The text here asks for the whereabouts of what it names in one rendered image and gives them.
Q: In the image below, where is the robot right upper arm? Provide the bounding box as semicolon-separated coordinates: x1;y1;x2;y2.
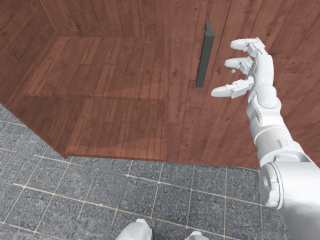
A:
258;161;320;240

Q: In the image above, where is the robot right shin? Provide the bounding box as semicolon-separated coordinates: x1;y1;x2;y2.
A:
189;231;202;237

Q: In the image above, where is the handle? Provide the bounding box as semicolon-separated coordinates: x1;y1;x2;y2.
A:
195;22;215;88

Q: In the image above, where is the right robot forearm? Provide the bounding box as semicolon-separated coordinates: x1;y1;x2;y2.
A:
246;84;320;170

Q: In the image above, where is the left robot thigh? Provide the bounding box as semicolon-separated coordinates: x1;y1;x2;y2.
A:
115;222;152;240

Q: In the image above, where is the robot right hand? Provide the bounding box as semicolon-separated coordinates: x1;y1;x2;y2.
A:
211;37;274;99

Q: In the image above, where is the wardrobe door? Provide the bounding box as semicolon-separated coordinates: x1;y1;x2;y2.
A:
164;0;320;169

